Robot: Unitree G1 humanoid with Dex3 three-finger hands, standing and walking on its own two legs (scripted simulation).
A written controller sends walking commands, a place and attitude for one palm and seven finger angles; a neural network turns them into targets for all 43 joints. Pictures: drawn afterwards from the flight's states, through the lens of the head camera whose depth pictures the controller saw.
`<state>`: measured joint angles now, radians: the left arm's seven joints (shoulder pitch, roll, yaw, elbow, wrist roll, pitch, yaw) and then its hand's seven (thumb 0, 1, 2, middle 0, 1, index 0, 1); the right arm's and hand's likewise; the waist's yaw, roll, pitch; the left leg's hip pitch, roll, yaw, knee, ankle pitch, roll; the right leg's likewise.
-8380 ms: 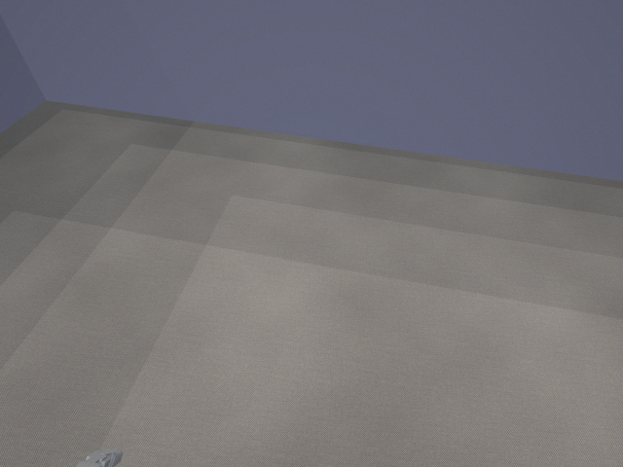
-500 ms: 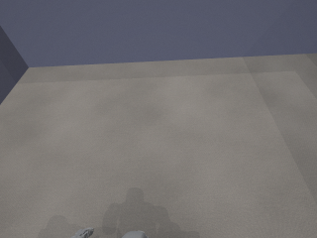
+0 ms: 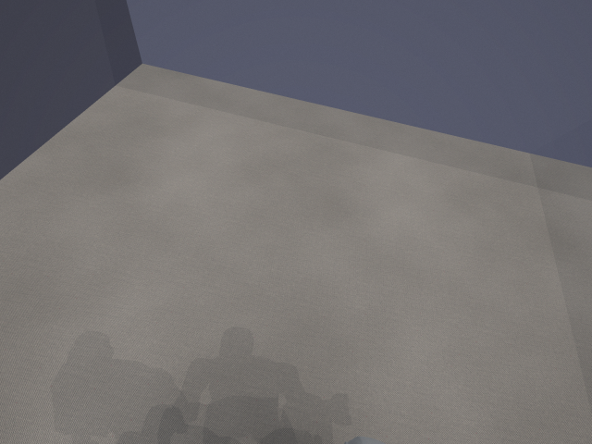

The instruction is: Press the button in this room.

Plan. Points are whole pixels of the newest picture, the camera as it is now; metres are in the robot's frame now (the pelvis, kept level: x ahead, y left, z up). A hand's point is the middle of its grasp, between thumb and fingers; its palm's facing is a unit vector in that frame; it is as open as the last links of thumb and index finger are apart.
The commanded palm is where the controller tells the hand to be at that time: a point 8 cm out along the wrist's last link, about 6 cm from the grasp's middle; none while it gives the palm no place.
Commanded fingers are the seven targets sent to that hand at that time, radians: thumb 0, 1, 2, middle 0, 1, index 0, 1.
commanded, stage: turn or walk to find it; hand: left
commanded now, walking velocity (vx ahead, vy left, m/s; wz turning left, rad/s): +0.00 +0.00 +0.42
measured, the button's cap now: out of the picture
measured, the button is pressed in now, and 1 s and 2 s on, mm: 0 0 0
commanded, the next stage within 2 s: stand and wait in 1.94 s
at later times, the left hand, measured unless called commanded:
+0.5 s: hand out of the picture +0.02 +0.15 -0.14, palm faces +0.22 -0.94 -0.27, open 7.4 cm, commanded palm none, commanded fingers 0.00 0.90 0.90 -0.20 -0.30 -0.20 -0.30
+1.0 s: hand out of the picture -0.12 +0.21 -0.17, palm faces +0.46 -0.85 -0.25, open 7.4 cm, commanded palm none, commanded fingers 0.00 0.90 0.90 -0.20 -0.30 -0.20 -0.30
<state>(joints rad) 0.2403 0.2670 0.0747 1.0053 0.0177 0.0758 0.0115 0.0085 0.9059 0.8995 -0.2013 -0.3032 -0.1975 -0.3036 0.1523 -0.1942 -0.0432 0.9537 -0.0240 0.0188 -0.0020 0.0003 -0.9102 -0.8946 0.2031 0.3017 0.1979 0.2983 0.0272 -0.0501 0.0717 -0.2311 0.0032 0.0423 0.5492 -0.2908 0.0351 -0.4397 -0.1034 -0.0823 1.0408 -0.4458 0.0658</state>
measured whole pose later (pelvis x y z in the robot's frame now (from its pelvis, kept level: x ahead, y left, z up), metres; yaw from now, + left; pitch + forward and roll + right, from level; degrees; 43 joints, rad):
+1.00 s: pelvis -0.07 -0.01 +0.00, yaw +24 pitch -1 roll -1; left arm 0.21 0.26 0.07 0.98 0.01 0.07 0.01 0.01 0.91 0.90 -0.20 -0.30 -0.20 -0.30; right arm 0.15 -0.19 -0.04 0.95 -0.02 0.02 0.00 0.00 -0.91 -0.89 0.20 0.30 0.20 0.30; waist 0.02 -0.03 0.07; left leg -0.20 -0.01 0.00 0.49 -0.27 0.03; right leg -0.44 -0.09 -0.05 1.02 -0.43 0.08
